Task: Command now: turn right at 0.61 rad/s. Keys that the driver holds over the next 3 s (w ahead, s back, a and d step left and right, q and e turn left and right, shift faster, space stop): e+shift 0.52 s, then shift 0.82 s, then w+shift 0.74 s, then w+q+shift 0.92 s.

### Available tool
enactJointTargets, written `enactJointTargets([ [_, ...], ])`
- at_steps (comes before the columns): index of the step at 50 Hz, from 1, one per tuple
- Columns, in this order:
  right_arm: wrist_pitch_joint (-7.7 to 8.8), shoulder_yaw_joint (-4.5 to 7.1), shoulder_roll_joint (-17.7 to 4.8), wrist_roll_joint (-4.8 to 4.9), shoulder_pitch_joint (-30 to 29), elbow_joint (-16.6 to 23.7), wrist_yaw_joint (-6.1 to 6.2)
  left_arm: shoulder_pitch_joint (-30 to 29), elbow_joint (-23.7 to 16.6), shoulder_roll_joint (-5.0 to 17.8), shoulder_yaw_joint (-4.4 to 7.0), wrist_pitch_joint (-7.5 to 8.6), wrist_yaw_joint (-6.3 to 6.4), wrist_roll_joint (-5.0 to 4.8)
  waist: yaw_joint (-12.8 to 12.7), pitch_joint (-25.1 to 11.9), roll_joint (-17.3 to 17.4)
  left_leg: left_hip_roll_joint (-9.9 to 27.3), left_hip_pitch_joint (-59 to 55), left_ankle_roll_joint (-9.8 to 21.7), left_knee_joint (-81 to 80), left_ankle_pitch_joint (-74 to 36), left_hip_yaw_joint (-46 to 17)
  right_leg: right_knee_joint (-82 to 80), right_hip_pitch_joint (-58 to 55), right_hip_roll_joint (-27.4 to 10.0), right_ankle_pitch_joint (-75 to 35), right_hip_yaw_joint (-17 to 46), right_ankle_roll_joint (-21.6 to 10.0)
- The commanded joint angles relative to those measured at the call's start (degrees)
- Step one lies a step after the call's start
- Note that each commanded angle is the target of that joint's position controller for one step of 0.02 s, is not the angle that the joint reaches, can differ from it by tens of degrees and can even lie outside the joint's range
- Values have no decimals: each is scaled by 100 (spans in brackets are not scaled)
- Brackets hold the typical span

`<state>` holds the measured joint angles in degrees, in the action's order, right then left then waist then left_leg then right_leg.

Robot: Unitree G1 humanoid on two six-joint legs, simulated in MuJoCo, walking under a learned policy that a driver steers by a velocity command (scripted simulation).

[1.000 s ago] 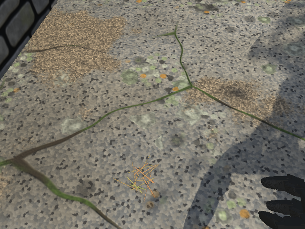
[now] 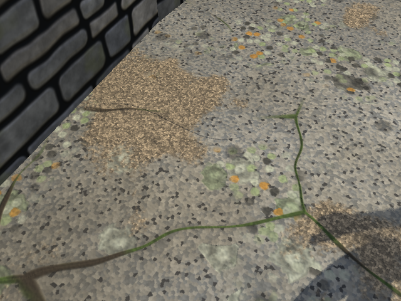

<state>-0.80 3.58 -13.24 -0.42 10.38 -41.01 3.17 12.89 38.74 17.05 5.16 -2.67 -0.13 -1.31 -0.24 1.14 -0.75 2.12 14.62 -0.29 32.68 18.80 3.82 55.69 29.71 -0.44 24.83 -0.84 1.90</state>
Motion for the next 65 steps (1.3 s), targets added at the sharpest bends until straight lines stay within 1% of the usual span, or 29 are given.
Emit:
enactJointTargets([
  [1, 0, 328, -1048, 40, -326, 457, 30, -515, -673, 134, -35, 10, -124, -47, 197, -417, 890, 1456, -679, 1076, -767, -3056, -738, -551, 163, -267, -133, -196, 55],
  [5, 9, 375, -1064, 183, -177, 382, -22, 5, -607, 389, 127, -10, -175, -43, -21, -632, 692, 1421, -445, 649, 154, -2664, -129, -2258, -1113, 172, -1199, -622, -274],
  [6, 48, 353, -885, 145, 115, 296, -66, 320, -562, 712, 269, 10, -88, 8, -96, -692, -69, 1029, 193, 224, 1258, -1777, 321, -2890, -1924, 57, -2489, 60, -573],
  [7, 88, 225, -504, -156, -109, 690, -95, 495, -729, 1716, 490, 75, 11, 94, 7, -659, -2093, 23, 2431, -463, 3235, 1504, 462, -3048, -3096, -1579, -5262, 2914, -1643],
  [8, 174, 211, -646, -135, -812, 882, -94, 808, -774, 1558, 406, 215, -69, 315, -523, -1445, -1675, -426, 2998, -456, 4242, 2270, -775, -3401, -3340, -2147, -5122, 3900, -2543],
  [9, 204, 246, -804, 5, -1003, 878, -94, 609, -779, 1390, 346, 326, -84, 322, -460, -1273, -960, -297, 3115, -336, 4470, 1894, -1056, -3404, -3311, -1945, -4630, 3437, -2364],
  [11, 200, 255, -816, -33, -931, 726, -12, -13, -832, 1059, 267, 308, 63, 26, -131, -883, -242, -138, 3091, -271, 3916, 942, -1120, -3298, -2855, -1365, -3996, 2670, -1725],
  [13, 183, 276, -810, -36, -820, 676, -32, -419, -957, 967, 222, 175, 182, -13, 114, -830, -365, -252, 2460, -321, 3273, 405, -1048, -3380, -2220, -958, -3650, 2337, -1468],
  [18, 195, 174, -559, 35, -862, 536, -131, -377, -1008, 1068, 301, 45, 324, 2, 50, -869, -493, -625, 1925, -435, 1646, -124, -1120, -3386, -1984, -680, -2621, 2567, -1320],
  [24, 292, 238, -786, 85, -903, 501, -224, -488, -1091, 1109, 334, -44, 260, 1, -74, -726, -926, -760, 1158, -332, 488, -154, -1258, -3330, -1661, -486, -1918, 3319, -1230],
  [27, 374, 325, -931, 100, -447, 343, -270, -747, -1158, 1031, 297, -74, 230, -56, 153, -778, -946, -596, 135, -167, -884, -836, -1133, -2967, -1478, -213, -1829, 3371, -1002],
  [28, 364, 380, -1109, 46, -334, 304, -261, -547, -1134, 801, 218, -78, 219, -41, 70, -957, -572, -9, -573, 52, -1212, -1228, -1454, -2454, -1144, 71, -951, 3064, -791],
  [29, 291, 417, -1477, -67, -590, 449, -227, -135, -1100, 470, 105, -67, 188, 7, -284, -988, 857, 1167, -1078, 675, -1453, -1681, -2753, -1253, -369, 808, 694, 2057, -488],
  [30, 282, 417, -1427, -269, -485, 453, -239, -219, -1178, 860, 210, 19, 177, 25, -233, -739, 1719, 1846, -676, 1510, -1725, -1821, -3928, 130, 316, 1004, 1266, 1472, -172],
  [31, 292, 327, -1132, -197, -699, 586, -226, -95, -1020, 1252, 311, 62, 161, 74, -273, -626, 1243, 1884, -481, 1675, -1638, -1584, -3683, 958, 381, 639, 890, 1391, 22],
  [33, 213, 213, -845, -28, -874, 650, -152, -116, -756, 1103, 277, 10, 173, 77, -213, -429, 650, 1148, -280, 1255, -1491, -1070, -2615, 1491, 318, 524, 221, 1167, 209],
  [34, 179, 182, -858, 24, -821, 624, -126, -111, -743, 910, 199, -8, 160, 74, -133, -326, 613, 1046, -265, 1256, -1485, -1271, -2416, 1647, 402, 541, 65, 1082, 271],
  [36, 115, 161, -907, -14, -571, 544, -96, -283, -795, 628, 70, 21, 134, 32, -2, -326, 699, 825, -399, 1244, -1475, -1610, -1989, 1198, 325, 495, -25, 784, 318],
  [40, 44, 199, -1082, -7, -351, 455, -122, -471, -810, 349, -101, 72, 118, 68, 174, -580, 1175, 822, -648, 1283, -1342, -1762, -1688, -633, -499, 198, 294, 407, 310],
  [42, 5, 223, -1190, 35, -198, 396, -143, -437, -736, 417, -94, 84, 94, 39, 256, -596, 1317, 943, -634, 1335, -1269, -1928, -1764, -1447, -910, 182, 160, 211, 250],
  [45, 1, 145, -1066, 180, -10, 263, -152, -1, -441, 358, -90, 95, 58, 84, 12, -568, 1099, 821, -252, 1017, -884, -2182, -1575, -3533, -2034, 299, -1291, 55, -69],
  [46, 58, 107, -970, 149, 249, 180, -174, 28, -484, 536, -82, 96, 70, 143, 79, -665, 772, 697, 200, 623, -672, -1767, -1424, -3590, -2639, -57, -1795, 527, -272],
  [47, 157, -13, -621, -89, 336, 276, -238, 114, -555, 965, -15, 68, 127, 225, 251, -945, -598, 190, 843, 139, 249, -524, -815, -3402, -3217, -1147, -3206, 1686, -639],
  [48, 208, -39, -550, -79, -57, 434, -214, -194, -458, 753, -86, 107, 64, 339, 211, -672, -1388, 21, 723, -106, -101, 597, -569, -3570, -2030, -1585, -2706, 2037, -1278],
  [49, 207, 4, -777, -79, -225, 369, -185, -572, -606, 395, -183, 180, 33, 343, 165, -367, -902, 87, 334, -233, -98, 163, -595, -3670, -1751, -1205, -2014, 1764, -1219],
  [50, 209, -9, -697, -97, -298, 312, -193, -555, -509, 241, -225, 237, 35, 344, 162, -374, -786, 36, 180, -268, -340, -475, -577, -3583, -1763, -873, -1569, 1490, -940],
  [52, 152, 7, -770, -121, -193, 226, -164, -405, -399, 411, -195, 323, 33, 274, 112, -203, -762, 82, -74, -337, -505, -1132, -666, -3563, -1594, -646, -1407, 1358, -689],
  [54, 160, 3, -777, -53, -32, 118, -179, -220, -323, 279, -256, 341, 29, 278, 132, -89, -528, 95, -244, -291, -531, -1158, -666, -3573, -1449, -489, -1298, 1230, -555],
  [65, 174, 6, -784, -5, 70, -351, -114, -47, -40, 206, -245, 325, 49, 202, 96, -219, 22, 129, -500, -287, -572, -1632, -675, -3283, -1740, -244, -2281, 941, -531],
])
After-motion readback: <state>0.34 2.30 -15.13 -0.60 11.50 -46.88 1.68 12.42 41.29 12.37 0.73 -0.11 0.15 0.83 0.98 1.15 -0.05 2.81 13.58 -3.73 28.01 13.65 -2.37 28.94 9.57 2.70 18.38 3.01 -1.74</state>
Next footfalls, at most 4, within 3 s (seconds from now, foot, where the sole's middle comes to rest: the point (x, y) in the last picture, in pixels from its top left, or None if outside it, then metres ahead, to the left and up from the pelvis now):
0.12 right None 0.06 -0.13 -0.77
0.56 left None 0.17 0.03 -0.77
0.92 right None -0.03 -0.14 -0.77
1.62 left None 0.25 -0.01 -0.77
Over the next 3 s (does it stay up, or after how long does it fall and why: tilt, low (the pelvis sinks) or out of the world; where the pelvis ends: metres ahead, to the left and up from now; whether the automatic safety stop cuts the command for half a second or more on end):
stays up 1.14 -0.63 -0.02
